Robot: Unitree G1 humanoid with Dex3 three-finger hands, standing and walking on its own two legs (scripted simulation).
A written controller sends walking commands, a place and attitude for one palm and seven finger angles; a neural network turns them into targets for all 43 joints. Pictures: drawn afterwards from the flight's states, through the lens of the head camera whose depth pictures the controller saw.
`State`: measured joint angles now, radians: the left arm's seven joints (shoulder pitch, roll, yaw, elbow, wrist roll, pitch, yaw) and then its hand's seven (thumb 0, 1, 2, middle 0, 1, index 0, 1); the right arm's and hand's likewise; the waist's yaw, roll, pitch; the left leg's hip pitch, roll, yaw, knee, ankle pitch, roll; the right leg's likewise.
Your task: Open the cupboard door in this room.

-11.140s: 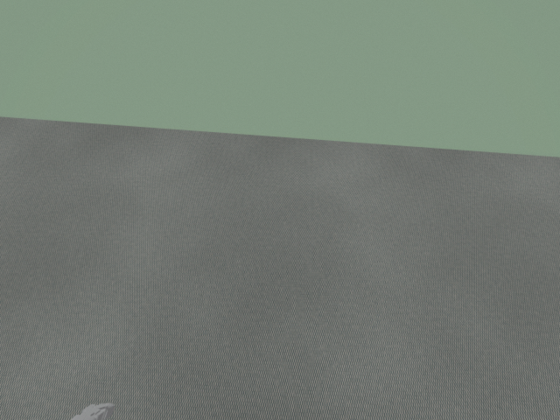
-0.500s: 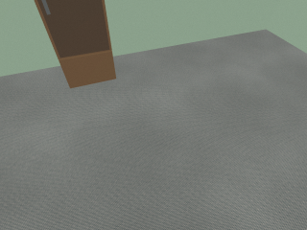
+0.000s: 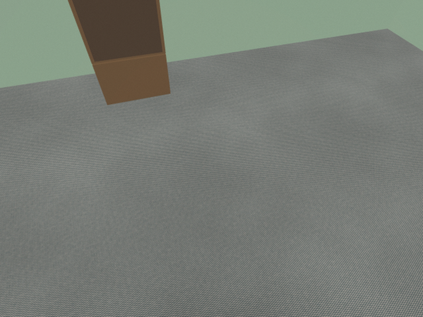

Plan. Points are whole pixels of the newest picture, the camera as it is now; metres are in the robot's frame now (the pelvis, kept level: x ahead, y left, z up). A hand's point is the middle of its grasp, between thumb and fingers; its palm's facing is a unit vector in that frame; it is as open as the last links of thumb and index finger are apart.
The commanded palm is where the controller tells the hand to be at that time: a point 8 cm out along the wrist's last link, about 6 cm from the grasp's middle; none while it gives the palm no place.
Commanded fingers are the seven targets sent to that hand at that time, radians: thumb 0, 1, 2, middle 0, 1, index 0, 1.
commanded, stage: turn or walk to find it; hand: left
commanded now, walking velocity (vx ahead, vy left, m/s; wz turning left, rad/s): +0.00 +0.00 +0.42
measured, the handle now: out of the picture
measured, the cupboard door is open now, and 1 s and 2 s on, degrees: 0 0 0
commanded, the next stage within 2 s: stand and wait in 1.78 s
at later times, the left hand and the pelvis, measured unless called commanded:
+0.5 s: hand out of the picture -0.04 +0.17 -0.15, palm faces +0.27 -0.93 -0.26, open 7.4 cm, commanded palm none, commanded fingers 0.00 0.90 0.90 -0.20 -0.30 -0.20 -0.30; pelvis -0.03 -0.03 +0.01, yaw +15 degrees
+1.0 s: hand out of the picture -0.06 +0.20 -0.15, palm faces +0.44 -0.85 -0.28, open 7.4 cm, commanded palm none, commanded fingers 0.00 0.90 0.90 -0.20 -0.30 -0.20 -0.30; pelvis -0.05 -0.03 +0.00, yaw +27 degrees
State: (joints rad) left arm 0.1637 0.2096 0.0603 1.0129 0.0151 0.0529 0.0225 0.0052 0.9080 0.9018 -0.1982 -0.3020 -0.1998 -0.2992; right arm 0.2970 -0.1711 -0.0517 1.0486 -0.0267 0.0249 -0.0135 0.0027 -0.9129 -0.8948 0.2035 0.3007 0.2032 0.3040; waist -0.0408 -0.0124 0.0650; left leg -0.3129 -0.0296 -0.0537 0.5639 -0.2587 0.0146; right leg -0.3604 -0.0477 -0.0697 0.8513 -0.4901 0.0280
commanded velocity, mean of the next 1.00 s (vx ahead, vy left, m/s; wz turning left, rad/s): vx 0.00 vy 0.00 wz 0.42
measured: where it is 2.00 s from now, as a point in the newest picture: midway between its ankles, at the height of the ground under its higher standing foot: outside the picture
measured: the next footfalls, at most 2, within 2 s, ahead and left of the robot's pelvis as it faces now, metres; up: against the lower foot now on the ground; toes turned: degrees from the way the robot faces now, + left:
right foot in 0.16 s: +0.02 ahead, -0.13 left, +0.00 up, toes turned +3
left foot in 0.60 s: -0.05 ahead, +0.11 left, +0.00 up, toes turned +22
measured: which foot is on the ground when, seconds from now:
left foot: down 0.00-0.16, up 0.18-0.58, down 0.60-1.00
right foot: up 0.00-0.14, down 0.16-0.60, up 0.62-1.00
